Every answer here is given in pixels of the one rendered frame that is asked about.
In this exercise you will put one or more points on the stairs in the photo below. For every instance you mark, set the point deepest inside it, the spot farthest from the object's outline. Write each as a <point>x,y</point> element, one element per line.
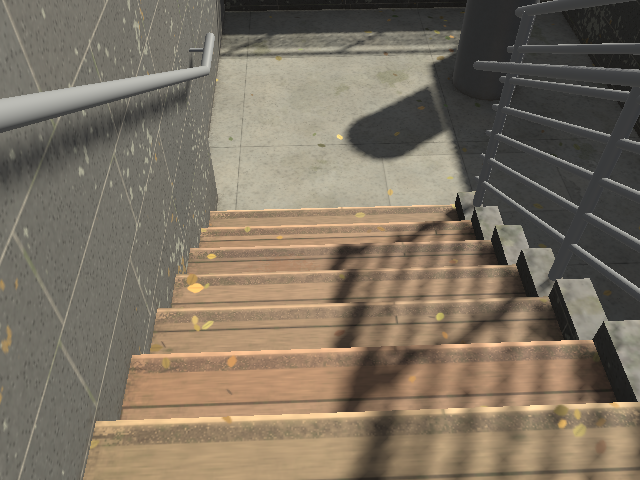
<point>361,343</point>

